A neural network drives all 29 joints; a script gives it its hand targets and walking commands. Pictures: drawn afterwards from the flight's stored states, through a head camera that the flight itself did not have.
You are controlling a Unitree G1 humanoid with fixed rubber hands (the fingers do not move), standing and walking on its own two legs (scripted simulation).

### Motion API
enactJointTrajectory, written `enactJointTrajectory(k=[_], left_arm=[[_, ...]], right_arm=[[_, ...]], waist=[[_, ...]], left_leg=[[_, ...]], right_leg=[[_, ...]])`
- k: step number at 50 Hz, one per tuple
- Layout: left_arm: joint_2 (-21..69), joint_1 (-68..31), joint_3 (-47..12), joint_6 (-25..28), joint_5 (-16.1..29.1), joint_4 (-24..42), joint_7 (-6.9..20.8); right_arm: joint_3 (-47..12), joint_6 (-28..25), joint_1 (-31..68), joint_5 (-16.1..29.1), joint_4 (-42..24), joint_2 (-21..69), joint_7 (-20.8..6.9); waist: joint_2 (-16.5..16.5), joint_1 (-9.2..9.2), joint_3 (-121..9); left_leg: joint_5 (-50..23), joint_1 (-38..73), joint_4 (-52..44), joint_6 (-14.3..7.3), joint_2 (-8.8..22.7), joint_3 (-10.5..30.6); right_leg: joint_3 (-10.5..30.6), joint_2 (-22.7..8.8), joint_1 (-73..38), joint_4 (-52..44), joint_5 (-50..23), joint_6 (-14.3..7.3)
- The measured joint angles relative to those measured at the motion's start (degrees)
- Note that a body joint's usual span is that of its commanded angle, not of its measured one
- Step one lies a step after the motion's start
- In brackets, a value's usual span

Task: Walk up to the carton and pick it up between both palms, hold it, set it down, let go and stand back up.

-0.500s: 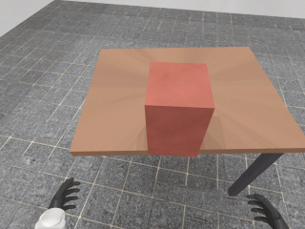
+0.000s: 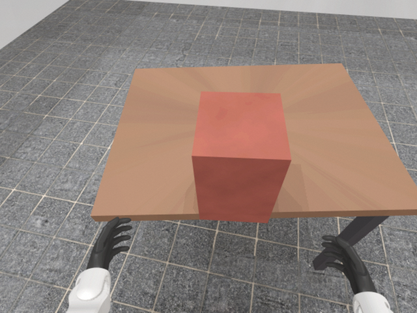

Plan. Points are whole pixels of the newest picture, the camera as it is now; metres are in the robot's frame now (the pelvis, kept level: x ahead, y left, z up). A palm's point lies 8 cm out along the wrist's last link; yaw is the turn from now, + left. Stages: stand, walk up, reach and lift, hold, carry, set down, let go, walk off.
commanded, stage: reach and lift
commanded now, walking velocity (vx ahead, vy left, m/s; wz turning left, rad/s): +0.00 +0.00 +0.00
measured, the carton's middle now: (236, 161) +0.42 -0.05 +0.02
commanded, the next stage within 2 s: none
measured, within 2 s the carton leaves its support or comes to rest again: neither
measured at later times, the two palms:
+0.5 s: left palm (123, 249) +0.23 +0.17 +0.02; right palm (350, 259) +0.21 -0.24 -0.01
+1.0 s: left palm (138, 198) +0.30 +0.14 +0.08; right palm (339, 201) +0.30 -0.23 +0.05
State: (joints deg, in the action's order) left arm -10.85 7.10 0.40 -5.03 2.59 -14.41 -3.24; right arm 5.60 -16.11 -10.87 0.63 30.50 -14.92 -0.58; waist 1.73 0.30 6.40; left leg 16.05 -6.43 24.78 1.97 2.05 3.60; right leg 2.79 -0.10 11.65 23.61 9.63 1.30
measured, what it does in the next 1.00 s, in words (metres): stands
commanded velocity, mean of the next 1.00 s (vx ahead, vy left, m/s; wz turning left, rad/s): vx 0.00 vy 0.00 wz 0.00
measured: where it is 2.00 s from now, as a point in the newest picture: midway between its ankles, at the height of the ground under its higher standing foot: outside the picture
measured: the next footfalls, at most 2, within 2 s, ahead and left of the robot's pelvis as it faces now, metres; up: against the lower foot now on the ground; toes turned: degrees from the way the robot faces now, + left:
none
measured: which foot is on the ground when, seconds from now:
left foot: down 0.00-1.00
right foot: down 0.00-1.00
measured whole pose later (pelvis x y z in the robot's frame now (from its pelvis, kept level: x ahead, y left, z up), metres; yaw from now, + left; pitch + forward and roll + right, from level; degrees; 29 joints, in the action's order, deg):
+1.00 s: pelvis +0.01 +0.01 +0.00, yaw +0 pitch -2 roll -1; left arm -4.0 -5.1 -7.6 -21.0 5.8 1.9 -8.7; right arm 5.2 0.5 5.6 11.0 17.8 -13.7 4.5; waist 1.7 0.3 3.6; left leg 15.7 -4.8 22.6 1.9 2.1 3.6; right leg 2.8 -0.2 9.2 19.7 8.4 1.7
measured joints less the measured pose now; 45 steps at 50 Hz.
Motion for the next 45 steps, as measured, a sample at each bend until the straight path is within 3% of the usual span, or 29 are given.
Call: enactJointTrajectory(k=[8, 14, 28, 35, 45], left_arm=[[2.12, 2.12, -1.83, 4.48, 0.0, 3.17, -0.07], [3.52, 3.61, -4.28, 6.44, 0.0, 5.41, -1.77], [6.85, 3.08, -8.09, 7.98, 1.27, 6.38, -5.67], [6.85, -1.94, -8.1, 2.63, 3.18, 7.71, -7.14], [6.85, -8.93, -8.12, -10.87, 3.24, 14.9, -6.56]], right_arm=[[-0.34, -3.22, -0.01, 3.3, -1.03, 1.11, 0.16], [-0.4, -3.88, 0.01, 5.56, -1.78, 1.13, -0.25], [-0.42, -0.25, 0.39, 8.01, -7.04, 1.13, -0.46], [-0.41, 5.69, 4.07, 8.01, -10.93, 1.22, 0.32], [-0.39, 13.57, 12.81, 9.63, -12.39, 1.22, 3.58]], waist=[[0.0, 0.0, -0.64], [0.0, -0.01, -1.83], [0.0, -0.01, -2.77], [0.01, -0.01, -2.79], [0.01, -0.01, -2.78]], left_leg=[[0.54, 0.39, -0.01, 0.0, 0.0, -0.01], [0.8, 0.63, -0.01, 0.0, 0.0, -0.01], [0.64, 0.77, -0.29, -0.04, 0.0, -0.01], [0.55, 0.89, -0.56, -0.08, 0.01, -0.01], [0.0, 1.37, -1.67, -0.08, 0.04, 0.0]], right_leg=[[0.0, -0.09, -1.84, -3.06, -0.99, 0.34], [-0.01, -0.11, -2.47, -3.91, -1.16, 0.34], [-0.01, -0.11, -2.47, -3.89, -1.16, 0.35], [-0.01, -0.11, -2.47, -3.89, -1.14, 0.35], [-0.01, -0.11, -2.47, -3.96, -1.14, 0.37]])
